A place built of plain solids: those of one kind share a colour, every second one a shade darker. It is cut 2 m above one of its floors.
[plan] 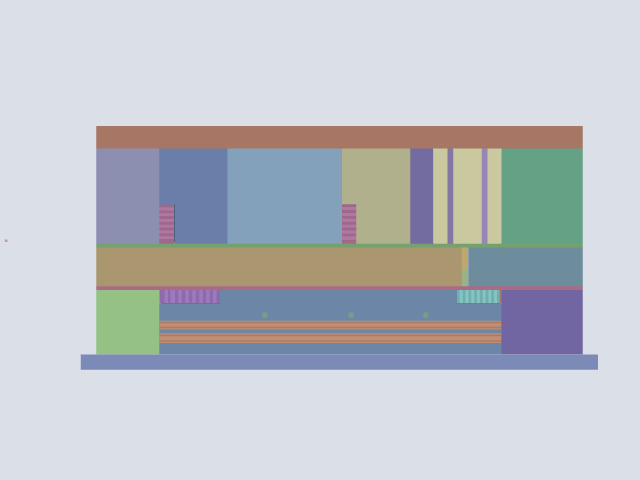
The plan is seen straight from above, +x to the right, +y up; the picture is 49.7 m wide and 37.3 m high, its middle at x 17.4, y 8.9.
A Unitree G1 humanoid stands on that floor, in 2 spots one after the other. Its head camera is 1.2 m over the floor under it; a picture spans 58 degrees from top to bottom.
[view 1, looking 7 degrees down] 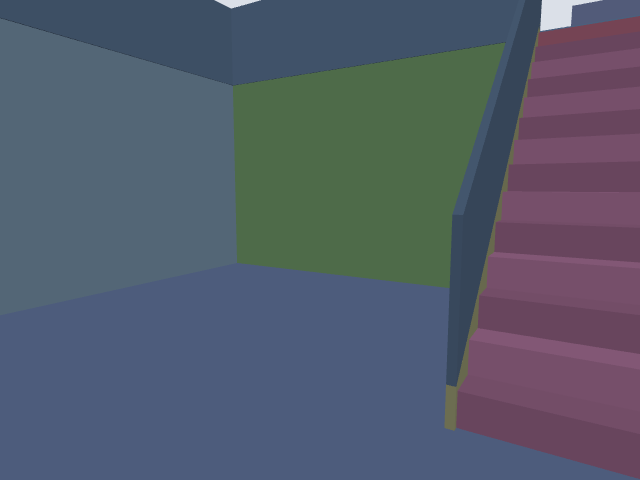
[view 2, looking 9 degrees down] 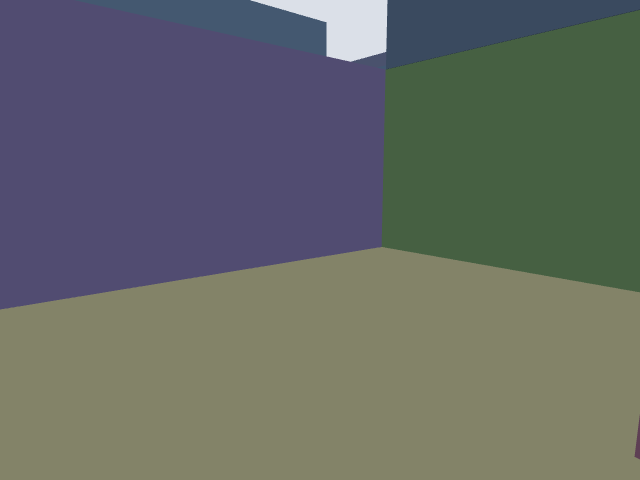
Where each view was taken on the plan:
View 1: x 5.59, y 13.75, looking -59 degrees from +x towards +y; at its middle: floor_hall3a_brick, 6.04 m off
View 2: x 19.79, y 13.78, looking -40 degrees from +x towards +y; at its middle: floor_hall4c_brick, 6.11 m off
